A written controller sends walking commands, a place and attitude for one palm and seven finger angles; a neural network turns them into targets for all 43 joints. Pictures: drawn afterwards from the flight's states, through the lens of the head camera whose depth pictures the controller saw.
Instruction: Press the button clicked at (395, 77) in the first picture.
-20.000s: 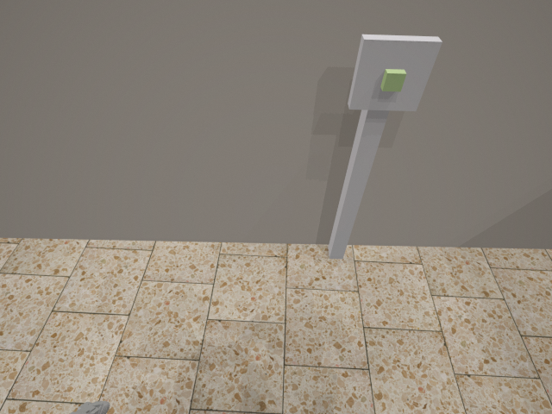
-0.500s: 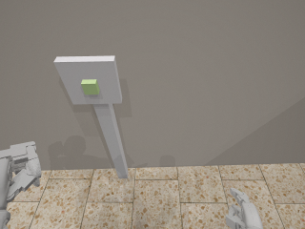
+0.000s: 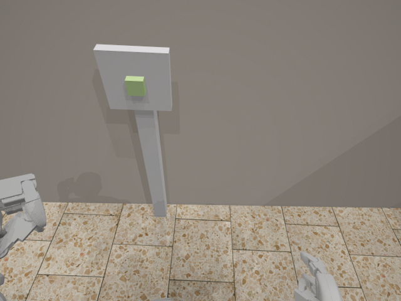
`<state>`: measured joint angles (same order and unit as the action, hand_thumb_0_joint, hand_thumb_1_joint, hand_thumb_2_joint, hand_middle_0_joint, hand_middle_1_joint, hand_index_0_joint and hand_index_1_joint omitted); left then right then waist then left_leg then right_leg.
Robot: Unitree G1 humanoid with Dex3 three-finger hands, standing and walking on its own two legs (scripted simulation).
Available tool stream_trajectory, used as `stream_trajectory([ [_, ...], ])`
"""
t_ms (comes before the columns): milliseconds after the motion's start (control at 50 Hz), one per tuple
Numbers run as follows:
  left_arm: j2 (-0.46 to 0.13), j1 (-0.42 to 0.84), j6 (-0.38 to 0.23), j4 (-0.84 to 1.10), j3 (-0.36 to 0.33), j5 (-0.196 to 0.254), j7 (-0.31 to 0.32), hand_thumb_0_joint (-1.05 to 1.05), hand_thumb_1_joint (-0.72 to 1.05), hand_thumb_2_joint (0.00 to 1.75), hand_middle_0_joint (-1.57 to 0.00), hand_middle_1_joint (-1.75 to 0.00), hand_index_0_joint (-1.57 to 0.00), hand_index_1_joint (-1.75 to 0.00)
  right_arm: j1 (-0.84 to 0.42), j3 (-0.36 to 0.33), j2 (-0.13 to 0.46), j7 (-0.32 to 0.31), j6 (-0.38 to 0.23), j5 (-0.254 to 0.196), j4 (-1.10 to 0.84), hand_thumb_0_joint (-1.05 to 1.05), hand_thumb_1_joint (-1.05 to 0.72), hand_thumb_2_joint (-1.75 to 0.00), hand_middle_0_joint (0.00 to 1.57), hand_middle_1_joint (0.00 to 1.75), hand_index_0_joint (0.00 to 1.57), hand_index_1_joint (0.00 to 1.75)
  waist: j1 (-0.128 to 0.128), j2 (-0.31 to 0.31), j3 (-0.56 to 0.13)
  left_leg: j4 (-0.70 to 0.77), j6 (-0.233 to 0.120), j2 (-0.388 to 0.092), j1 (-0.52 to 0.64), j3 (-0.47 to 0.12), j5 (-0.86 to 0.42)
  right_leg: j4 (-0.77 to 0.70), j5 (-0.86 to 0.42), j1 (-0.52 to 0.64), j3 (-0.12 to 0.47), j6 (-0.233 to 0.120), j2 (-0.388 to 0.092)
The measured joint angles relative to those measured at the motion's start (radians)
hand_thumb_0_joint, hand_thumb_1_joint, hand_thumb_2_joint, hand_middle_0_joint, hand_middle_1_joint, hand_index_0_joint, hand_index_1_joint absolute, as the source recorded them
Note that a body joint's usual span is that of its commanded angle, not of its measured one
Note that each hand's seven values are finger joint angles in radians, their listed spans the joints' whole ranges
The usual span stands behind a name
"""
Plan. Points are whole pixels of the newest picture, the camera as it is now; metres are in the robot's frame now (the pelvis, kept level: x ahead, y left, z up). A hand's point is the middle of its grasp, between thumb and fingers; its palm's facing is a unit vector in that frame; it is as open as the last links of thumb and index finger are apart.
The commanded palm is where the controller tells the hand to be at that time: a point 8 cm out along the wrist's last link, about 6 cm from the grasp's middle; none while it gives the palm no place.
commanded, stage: step back with the hand held close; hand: left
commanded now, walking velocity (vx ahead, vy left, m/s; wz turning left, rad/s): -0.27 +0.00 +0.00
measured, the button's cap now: (136, 85) +0.60 +0.22 +0.09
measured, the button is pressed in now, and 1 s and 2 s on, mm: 0 0 0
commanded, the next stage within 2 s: stop stepping back and stand still in 0.48 s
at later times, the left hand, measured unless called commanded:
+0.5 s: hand out of the picture +0.11 +0.26 +0.18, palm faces +0.35 -0.83 -0.42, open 3.1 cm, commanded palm +0.05 +0.29 +0.19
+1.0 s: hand out of the picture +0.02 +0.26 +0.17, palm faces +0.34 -0.86 -0.38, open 3.1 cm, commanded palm -0.05 +0.29 +0.19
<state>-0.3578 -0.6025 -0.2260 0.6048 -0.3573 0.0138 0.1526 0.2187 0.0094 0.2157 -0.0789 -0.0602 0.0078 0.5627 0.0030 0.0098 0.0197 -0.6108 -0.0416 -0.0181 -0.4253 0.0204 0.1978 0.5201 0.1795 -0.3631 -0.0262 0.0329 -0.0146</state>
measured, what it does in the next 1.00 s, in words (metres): walks backwards: right foot, then left foot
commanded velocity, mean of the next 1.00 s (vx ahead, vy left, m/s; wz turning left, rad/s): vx -0.13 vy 0.00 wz -0.02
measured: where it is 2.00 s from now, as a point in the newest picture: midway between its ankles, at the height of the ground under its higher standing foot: outside the picture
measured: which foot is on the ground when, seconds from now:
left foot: down 0.00-0.22, up 0.24-0.32, down 0.34-0.68, up 0.70-0.84, down 0.86-1.00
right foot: down 0.00-0.02, up 0.04-0.10, down 0.12-0.36, up 0.38-0.66, down 0.68-1.00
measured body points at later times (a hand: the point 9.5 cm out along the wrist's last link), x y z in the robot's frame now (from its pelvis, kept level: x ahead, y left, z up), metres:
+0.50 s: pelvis -0.08 +0.01 +0.01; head -0.06 +0.05 +0.46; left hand +0.09 +0.30 +0.20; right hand +0.11 -0.21 -0.04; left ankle +0.02 +0.09 -0.73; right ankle -0.13 -0.13 -0.67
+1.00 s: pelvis -0.19 +0.02 +0.01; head -0.21 +0.05 +0.46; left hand -0.01 +0.30 +0.19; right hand -0.08 -0.23 -0.07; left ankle -0.13 +0.10 -0.73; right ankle -0.22 -0.10 -0.71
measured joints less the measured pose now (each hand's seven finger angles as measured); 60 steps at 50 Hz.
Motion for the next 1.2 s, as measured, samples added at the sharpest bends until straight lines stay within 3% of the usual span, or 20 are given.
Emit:
stream_trajectory([
  [120,-0.042,0.008,-0.019,-0.009,-0.043,-0.015,-0.008,0.01,0.88,0.90,-1.31,-1.50,-1.31,-1.50,0.034,0.000,-0.024,-0.001,-0.029,0.003,0.006,0.01,-0.90,-0.90,0.20,0.30,0.20,0.30,-0.031,-0.002,-0.018,0.012,-0.009,0.007,-0.031,-0.034,-0.043,0.122,0.081,0.039,0.041,-0.010,0.068],
  [200,-0.030,0.000,-0.042,-0.002,-0.059,0.001,-0.016,0.01,0.89,0.90,-1.31,-1.50,-1.31,-1.50,-0.002,0.000,-0.023,0.015,-0.042,0.008,0.022,0.01,-0.90,-0.90,0.20,0.30,0.20,0.30,-0.009,0.001,-0.009,0.011,0.008,-0.009,-0.073,-0.022,-0.070,0.056,0.127,0.057,0.063,-0.031,0.087],
  [320,-0.025,-0.017,-0.031,0.027,0.008,0.007,-0.022,0.01,0.88,0.90,-1.31,-1.50,-1.31,-1.50,-0.031,-0.012,-0.015,0.021,-0.006,0.008,0.054,0.01,-0.90,-0.90,0.20,0.30,0.20,0.30,-0.001,-0.019,-0.026,-0.055,0.042,0.022,-0.028,-0.037,0.057,0.025,0.070,0.043,0.074,-0.016,0.070],
  [360,-0.040,-0.001,-0.030,0.026,0.000,0.007,-0.024,0.01,0.88,0.90,-1.31,-1.50,-1.31,-1.50,-0.043,-0.016,-0.018,0.013,0.005,0.007,0.053,0.01,-0.91,-0.90,0.20,0.30,0.20,0.30,-0.008,-0.036,-0.025,0.009,0.014,0.037,0.000,-0.034,-0.011,0.022,0.057,0.030,0.076,-0.004,0.054],
  [380,-0.051,0.011,-0.032,0.017,-0.011,0.008,-0.025,0.01,0.88,0.90,-1.31,-1.50,-1.31,-1.50,-0.054,-0.016,-0.023,0.011,0.008,0.006,0.050,0.01,-0.91,-0.90,0.20,0.30,0.20,0.30,-0.006,-0.050,-0.014,0.031,-0.003,0.044,0.006,-0.025,-0.025,0.041,0.048,0.019,0.082,-0.004,0.048],
  [420,-0.067,0.021,-0.028,-0.003,-0.032,0.014,-0.030,0.01,0.88,0.90,-1.31,-1.50,-1.31,-1.50,-0.067,-0.015,-0.033,0.013,-0.002,0.016,0.036,0.01,-0.91,-0.90,0.20,0.30,0.20,0.30,-0.005,-0.050,-0.007,0.071,-0.022,0.037,0.008,-0.018,-0.052,0.185,0.161,-0.021,0.092,-0.011,0.071],
  [500,-0.065,0.007,-0.015,0.012,-0.041,0.027,-0.021,0.01,0.88,0.90,-1.31,-1.50,-1.31,-1.50,-0.071,-0.007,-0.053,0.035,-0.049,0.021,0.026,0.01,-0.91,-0.90,0.20,0.30,0.20,0.30,0.004,-0.028,-0.018,0.159,-0.024,-0.003,0.009,-0.013,-0.124,0.387,0.288,-0.035,0.066,-0.018,0.109],
  [580,-0.044,0.000,-0.001,0.041,-0.013,0.033,-0.017,0.01,0.89,0.90,-1.31,-1.50,-1.31,-1.50,-0.069,0.007,-0.064,0.048,-0.067,0.024,0.032,0.01,-0.90,-0.90,0.20,0.30,0.20,0.30,0.014,-0.021,-0.040,0.242,-0.017,-0.029,0.004,0.004,-0.197,0.301,0.332,0.052,0.022,-0.026,0.091],
  [660,-0.065,0.000,0.014,0.046,-0.010,0.044,-0.021,0.01,0.89,0.90,-1.31,-1.50,-1.31,-1.50,-0.058,0.019,-0.074,0.049,-0.057,0.028,0.022,0.01,-0.90,-0.90,0.20,0.30,0.20,0.30,-0.001,-0.032,-0.062,0.292,0.006,-0.017,-0.029,0.012,-0.246,-0.013,0.301,0.203,-0.017,-0.060,0.071],
  [680,-0.083,-0.012,0.014,0.054,-0.025,0.047,-0.022,0.01,0.89,0.90,-1.31,-1.50,-1.30,-1.50,-0.058,0.024,-0.076,0.050,-0.049,0.026,0.012,0.01,-0.90,-0.90,0.20,0.30,0.20,0.30,0.001,-0.057,-0.063,0.253,0.020,-0.001,-0.061,0.030,-0.203,-0.100,0.266,0.229,-0.010,-0.076,0.048],
  [720,-0.080,-0.025,0.021,0.052,-0.017,0.050,-0.029,0.01,0.89,0.90,-1.31,-1.50,-1.31,-1.50,-0.061,0.025,-0.053,0.048,-0.030,0.029,0.027,0.01,-0.90,-0.90,0.20,0.30,0.20,0.30,0.008,-0.033,-0.048,0.065,0.049,0.000,-0.119,0.008,-0.043,-0.094,0.127,0.209,-0.008,-0.068,0.052],
  [780,-0.071,-0.063,0.039,0.042,-0.001,0.046,-0.028,0.01,0.88,0.90,-1.31,-1.50,-1.31,-1.50,0.006,0.017,-0.033,0.033,-0.005,0.009,0.072,0.01,-0.90,-0.90,0.20,0.30,0.20,0.30,0.010,-0.037,-0.092,-0.183,0.055,0.029,-0.107,-0.015,0.076,-0.062,0.150,0.207,0.004,-0.046,0.041],
  [820,-0.051,-0.060,0.045,0.018,0.002,0.034,-0.018,0.01,0.88,0.90,-1.31,-1.50,-1.31,-1.50,0.056,0.010,-0.018,0.016,-0.005,0.001,0.092,0.01,-0.90,-0.90,0.20,0.30,0.20,0.30,0.003,-0.043,-0.122,-0.135,0.043,0.020,-0.022,-0.005,0.090,-0.056,0.162,0.211,0.000,-0.033,0.032],
  [860,-0.025,-0.023,0.044,-0.015,0.007,0.023,-0.008,0.01,0.88,0.90,-1.31,-1.50,-1.31,-1.50,0.093,-0.002,0.008,0.000,-0.021,-0.003,0.102,0.01,-0.90,-0.90,0.20,0.30,0.20,0.30,-0.014,-0.028,-0.130,0.011,0.017,0.008,0.071,-0.013,0.085,-0.021,0.180,0.198,-0.024,-0.022,0.030],
  [900,-0.008,0.024,0.047,-0.058,0.003,0.019,0.001,0.01,0.88,0.90,-1.31,-1.50,-1.31,-1.50,0.090,-0.010,0.010,-0.009,-0.030,-0.006,0.122,0.01,-0.90,-0.90,0.20,0.30,0.20,0.30,-0.020,-0.053,-0.102,0.030,-0.008,0.036,0.083,-0.002,0.066,0.021,0.179,0.184,-0.016,-0.018,0.001],
  [980,-0.013,0.013,0.057,-0.069,-0.010,0.020,0.005,0.01,0.89,0.90,-1.31,-1.50,-1.31,-1.50,0.077,-0.003,-0.015,-0.002,-0.064,0.006,0.109,0.01,-0.91,-0.90,0.20,0.30,0.20,0.30,-0.045,-0.066,-0.072,0.120,-0.012,0.044,0.124,0.018,-0.015,0.144,0.254,0.122,0.018,-0.029,0.016],
  [1060,-0.044,-0.055,0.046,-0.021,-0.006,0.012,0.000,0.01,0.89,0.90,-1.31,-1.50,-1.30,-1.50,0.084,0.013,-0.041,0.013,-0.076,0.009,0.066,0.01,-0.91,-0.90,0.20,0.30,0.20,0.30,-0.060,-0.055,-0.079,0.168,0.001,0.039,0.129,0.018,-0.045,0.003,0.247,0.155,-0.037,-0.047,0.027],
  [1100,-0.051,-0.067,0.038,-0.020,0.001,0.006,-0.008,0.01,0.89,0.90,-1.31,-1.50,-1.30,-1.50,0.077,0.011,-0.042,0.014,-0.062,0.013,0.052,0.01,-0.90,-0.90,0.20,0.30,0.20,0.30,-0.059,-0.031,-0.077,0.110,0.012,0.032,0.093,0.007,0.026,-0.035,0.169,0.157,-0.051,-0.070,0.036],
  [1140,-0.056,-0.068,0.035,-0.021,0.004,0.006,-0.014,0.01,0.89,0.90,-1.31,-1.50,-1.31,-1.50,0.068,0.005,-0.039,0.017,-0.041,0.013,0.059,0.01,-0.90,-0.90,0.20,0.30,0.20,0.30,-0.039,-0.025,-0.079,-0.060,0.026,0.037,0.027,-0.004,0.124,-0.036,0.098,0.144,-0.051,-0.091,0.035],
  [1200,-0.030,-0.050,0.018,-0.054,0.005,0.007,-0.012,0.01,0.88,0.90,-1.31,-1.50,-1.31,-1.50,0.063,0.003,-0.025,0.018,-0.023,0.012,0.090,0.01,-0.90,-0.90,0.20,0.30,0.20,0.30,-0.012,-0.028,-0.092,-0.249,0.030,0.025,-0.025,0.001,0.152,-0.031,0.075,0.141,-0.045,-0.085,0.027],
])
